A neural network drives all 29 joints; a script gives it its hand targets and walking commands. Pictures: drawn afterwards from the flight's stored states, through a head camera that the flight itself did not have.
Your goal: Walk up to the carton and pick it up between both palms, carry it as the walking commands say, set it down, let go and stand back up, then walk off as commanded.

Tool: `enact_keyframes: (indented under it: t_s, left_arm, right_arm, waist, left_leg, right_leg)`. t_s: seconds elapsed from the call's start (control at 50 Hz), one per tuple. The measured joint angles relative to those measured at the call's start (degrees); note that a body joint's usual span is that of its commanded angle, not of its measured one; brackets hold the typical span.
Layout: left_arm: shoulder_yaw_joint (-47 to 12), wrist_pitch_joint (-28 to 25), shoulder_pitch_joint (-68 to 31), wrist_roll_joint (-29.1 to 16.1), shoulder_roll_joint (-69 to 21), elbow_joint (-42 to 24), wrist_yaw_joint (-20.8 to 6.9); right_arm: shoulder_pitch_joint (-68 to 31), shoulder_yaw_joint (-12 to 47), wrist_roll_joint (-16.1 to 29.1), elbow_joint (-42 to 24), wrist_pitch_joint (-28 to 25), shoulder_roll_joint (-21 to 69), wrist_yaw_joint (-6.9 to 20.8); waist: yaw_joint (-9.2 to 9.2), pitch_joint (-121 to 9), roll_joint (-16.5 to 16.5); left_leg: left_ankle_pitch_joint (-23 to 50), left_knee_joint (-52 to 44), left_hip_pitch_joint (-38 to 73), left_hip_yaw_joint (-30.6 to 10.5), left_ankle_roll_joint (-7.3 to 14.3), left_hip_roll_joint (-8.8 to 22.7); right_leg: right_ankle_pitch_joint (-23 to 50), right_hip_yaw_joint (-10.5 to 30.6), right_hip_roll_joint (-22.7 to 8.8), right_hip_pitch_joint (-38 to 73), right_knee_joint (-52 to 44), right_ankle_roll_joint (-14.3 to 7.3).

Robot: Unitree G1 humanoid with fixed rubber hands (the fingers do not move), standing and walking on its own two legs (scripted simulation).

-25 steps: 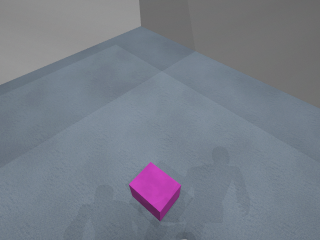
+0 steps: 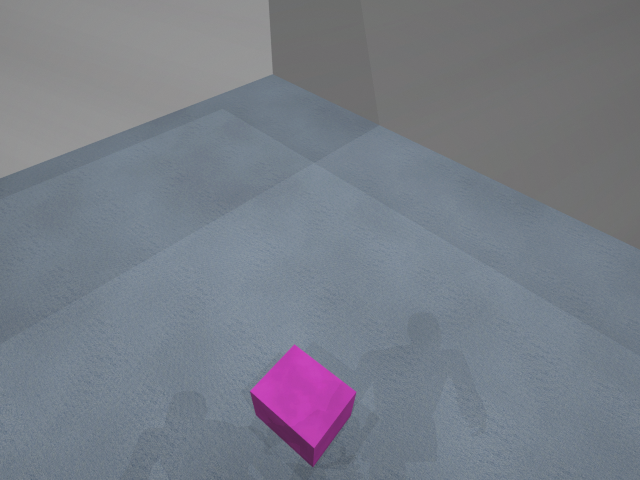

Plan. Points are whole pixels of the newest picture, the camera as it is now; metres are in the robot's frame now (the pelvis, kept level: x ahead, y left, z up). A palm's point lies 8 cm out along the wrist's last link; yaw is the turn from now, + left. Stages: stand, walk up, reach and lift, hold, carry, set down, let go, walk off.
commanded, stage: walk up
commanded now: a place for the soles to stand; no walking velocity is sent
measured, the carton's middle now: (303, 404) +0.49 +0.03 -0.67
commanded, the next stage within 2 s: none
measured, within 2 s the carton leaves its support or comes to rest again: neither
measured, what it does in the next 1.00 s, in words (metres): steps to the left, turning right: left foot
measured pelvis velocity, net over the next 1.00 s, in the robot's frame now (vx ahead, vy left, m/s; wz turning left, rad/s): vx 0.04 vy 0.20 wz -0.28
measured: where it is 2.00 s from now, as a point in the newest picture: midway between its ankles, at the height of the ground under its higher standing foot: outside the picture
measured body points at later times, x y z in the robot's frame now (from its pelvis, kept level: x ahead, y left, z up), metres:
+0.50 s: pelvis +0.00 +0.00 +0.00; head +0.02 +0.00 +0.45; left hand +0.04 +0.33 -0.12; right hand +0.09 -0.30 -0.12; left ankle -0.03 +0.13 -0.71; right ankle +0.04 -0.10 -0.73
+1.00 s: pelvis +0.04 +0.20 -0.01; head +0.08 +0.17 +0.43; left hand +0.18 +0.55 -0.09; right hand +0.07 -0.13 -0.13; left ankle +0.07 +0.28 -0.73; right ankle +0.04 +0.02 -0.67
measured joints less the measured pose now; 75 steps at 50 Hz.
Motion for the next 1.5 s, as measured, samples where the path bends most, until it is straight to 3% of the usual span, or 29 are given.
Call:
enact_keyframes:
  t_s: [0.44, 0.5, 0.6, 0.7, 0.78, 0.84, 0.9, 0.96, 1.08, 1.16, 1.2, 1.24, 1.28, 1.38, 1.42, 1.46, 1.5]
  left_arm:
    - [-0.2, -0.1, -1.1, 0.0, 0.0, 3.3, 0.2]
    - [0.1, -1.8, 0.0, 0.1, 0.0, 3.3, 2.3]
    - [1.2, -3.0, 2.7, 0.1, 0.5, 3.2, 5.3]
    - [2.2, -3.2, 4.3, 0.6, 1.6, 1.6, 6.0]
    - [2.6, -3.4, 4.3, 1.3, 3.3, -0.7, 6.4]
    - [2.7, -3.4, 4.2, 1.5, 4.9, -2.7, 6.8]
    - [2.7, -2.4, 3.4, 1.2, 5.0, -2.4, 7.8]
    - [2.4, -2.2, 3.5, 0.7, 5.1, -1.8, 7.8]
    - [2.4, -2.0, 3.5, -0.4, 5.1, -2.0, 7.8]
    - [2.5, -2.3, 3.5, -0.5, 5.2, -2.3, 7.8]
    - [2.7, -2.9, 3.6, -0.4, 5.3, -3.5, 8.1]
    - [2.7, -3.1, 3.6, -0.2, 5.3, -4.2, 8.6]
    - [2.7, -3.3, 3.6, -0.1, 5.3, -4.3, 9.1]
    - [2.7, -3.5, 3.6, 1.1, 5.3, -4.8, 9.2]
    - [2.7, -3.1, 3.6, 1.4, 5.3, -5.5, 8.9]
    - [2.6, -2.2, 2.5, 1.1, 5.2, -5.5, 8.6]
    - [2.3, -1.7, 2.4, 0.7, 5.3, -5.4, 8.1]
  right_arm:
    - [-0.6, 0.0, 0.0, 2.6, 1.3, -0.1, 0.5]
    - [-1.2, -0.1, 0.0, -1.6, 4.9, -1.0, 2.9]
    - [-2.9, -1.0, 0.0, -8.9, 6.4, -2.9, 5.1]
    - [-3.2, -1.8, 0.0, -12.5, 7.5, -4.0, 5.8]
    - [-3.2, -2.1, 0.0, -13.8, 7.9, -4.1, 6.1]
    - [-2.7, -2.9, 0.0, -14.4, 6.9, -4.3, 5.9]
    - [-2.6, -2.9, 0.0, -14.0, 6.2, -3.2, 5.6]
    - [-1.6, -2.9, 0.0, -13.2, 6.2, -3.0, 5.2]
    - [0.5, -2.9, 0.0, -13.4, 6.7, -3.0, 4.5]
    - [1.1, -2.9, 0.0, -13.5, 7.9, -3.0, 4.5]
    - [1.1, -2.9, 0.0, -14.2, 8.2, -2.9, 4.3]
    - [1.0, -2.9, 0.0, -14.8, 8.5, -2.9, 4.3]
    - [0.9, -2.9, 0.0, -15.3, 8.6, -3.1, 4.3]
    - [0.9, -2.9, 0.0, -15.5, 7.5, -3.4, 4.9]
    - [1.3, -2.9, 0.0, -15.2, 6.3, -3.8, 4.6]
    - [1.4, -2.9, 0.0, -14.0, 4.9, -3.2, 4.0]
    - [1.5, -3.0, 0.0, -11.8, 4.5, -2.1, 3.6]
  waist:
    - [0.01, 0.2, 0.0]
    - [0.13, 1.4, 0.8]
    - [0.04, 4.4, 4.0]
    - [0.0, 5.3, 8.1]
    - [-0.04, 5.2, 8.5]
    - [-0.8, 4.1, 8.5]
    - [-0.97, 5.7, 6.2]
    - [-1.52, 5.3, 5.6]
    - [-2.1, 5.1, 5.5]
    - [-2.14, 5.0, 5.5]
    - [-2.07, 5.7, 5.8]
    - [-2.0, 6.7, 6.1]
    - [-2.08, 7.1, 6.2]
    - [-2.18, 4.9, 6.4]
    - [-2.26, 3.3, 6.7]
    - [-2.34, 3.9, 6.0]
    - [-2.35, 3.8, 4.9]
  left_leg:
    - [-0.6, -0.1, 0.4, 0.0, 0.0, 0.0]
    - [-8.7, 9.2, -2.7, -1.8, 0.1, -0.9]
    - [-8.6, 23.1, -9.7, -7.8, 0.1, -1.6]
    - [-7.7, 23.8, -13.2, -10.4, 0.1, 0.3]
    - [-7.7, 21.4, -13.6, -10.4, 0.1, 0.5]
    - [-6.3, 13.3, -11.7, -10.4, -0.1, 0.4]
    - [-4.3, 15.0, -10.6, -5.4, -0.3, -0.9]
    - [-3.4, 11.0, -7.6, -1.6, 1.2, -1.1]
    - [-3.2, 6.8, -3.8, 3.9, 4.1, -1.5]
    - [-4.9, 7.8, -3.2, 6.8, 5.0, -1.7]
    - [-6.5, 15.8, -6.3, 6.0, 3.5, -1.4]
    - [-8.2, 28.7, -11.2, 1.4, 1.1, -1.3]
    - [-8.3, 35.3, -14.5, -2.8, 0.6, -0.5]
    - [-8.4, 27.6, -15.2, -7.6, 0.6, 3.6]
    - [-8.7, 17.7, -11.9, -7.8, 0.6, 3.8]
    - [-8.0, 18.5, -11.8, -6.3, -1.5, 3.2]
    - [-6.9, 18.3, -10.8, -4.3, -2.3, 3.0]
  right_leg:
    - [0.0, 0.0, 0.0, 0.4, -0.1, 0.0]
    - [-0.1, 0.6, 0.0, 0.3, -0.1, -0.2]
    - [0.8, 3.2, -0.1, 1.2, -1.9, -0.3]
    - [0.2, 5.6, -0.3, 1.5, -1.8, 0.0]
    - [-1.3, 8.7, -1.6, -0.3, 0.1, 0.1]
    - [-4.5, 10.5, -2.5, -4.4, 5.6, 0.2]
    - [-10.3, 9.7, -2.3, -10.5, 21.5, 0.2]
    - [-10.5, 5.1, -2.3, -13.7, 27.6, 0.2]
    - [-10.5, -1.6, -2.4, -11.7, 21.6, 0.2]
    - [-8.2, -5.2, -2.4, -4.7, 9.9, 0.0]
    - [-4.2, -5.3, -2.3, -2.7, 7.0, -0.6]
    - [-4.8, -5.1, -2.4, -2.5, 9.0, -0.6]
    - [-5.5, -4.5, -2.9, -1.6, 9.0, -0.6]
    - [-6.6, -1.3, -4.8, -3.0, 10.2, -0.6]
    - [-7.8, 0.4, -5.4, -5.4, 13.0, -0.6]
    - [-10.5, 1.6, -5.2, -8.4, 20.4, -0.7]
    - [-10.9, 1.6, -3.8, -10.8, 26.3, -0.7]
